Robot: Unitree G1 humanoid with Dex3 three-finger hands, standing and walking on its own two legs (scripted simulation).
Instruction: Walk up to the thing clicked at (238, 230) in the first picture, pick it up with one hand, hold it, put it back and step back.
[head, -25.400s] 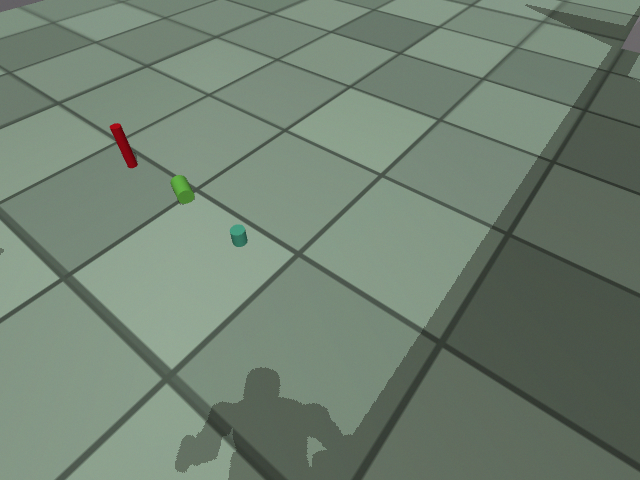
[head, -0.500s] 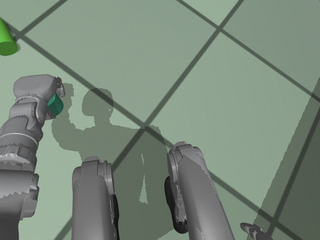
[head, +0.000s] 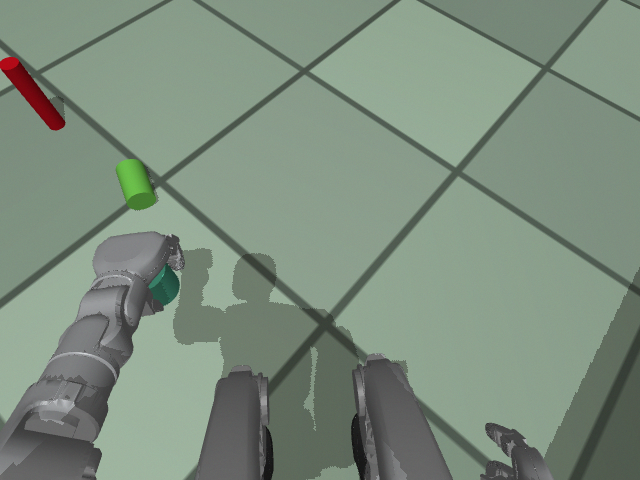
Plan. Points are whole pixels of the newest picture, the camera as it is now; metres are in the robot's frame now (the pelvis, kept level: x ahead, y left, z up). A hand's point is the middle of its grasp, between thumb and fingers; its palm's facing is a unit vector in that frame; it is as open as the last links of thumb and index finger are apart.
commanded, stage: lift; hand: left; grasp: from above
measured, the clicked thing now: (150, 279) +0.41 +0.23 -0.11
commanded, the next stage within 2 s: hold in 0.76 s
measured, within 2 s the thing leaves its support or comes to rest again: neither
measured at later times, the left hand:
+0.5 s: hand (108, 272) +0.36 +0.21 +0.04, palm faces -0.47 -0.06 -0.88, open 8.3 cm
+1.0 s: hand (70, 235) +0.37 +0.22 +0.11, palm faces -0.46 -0.06 -0.88, open 8.3 cm
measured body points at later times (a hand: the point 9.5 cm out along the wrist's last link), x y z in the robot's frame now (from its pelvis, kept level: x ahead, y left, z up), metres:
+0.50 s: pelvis +0.04 +0.00 +0.14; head +0.11 +0.00 +0.58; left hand +0.38 +0.21 +0.09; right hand +0.11 -0.28 +0.01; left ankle +0.07 +0.12 -0.52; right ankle +0.08 -0.14 -0.52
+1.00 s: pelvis +0.07 +0.00 +0.19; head +0.11 -0.01 +0.64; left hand +0.39 +0.22 +0.16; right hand +0.16 -0.27 +0.07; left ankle +0.07 +0.12 -0.52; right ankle +0.08 -0.14 -0.52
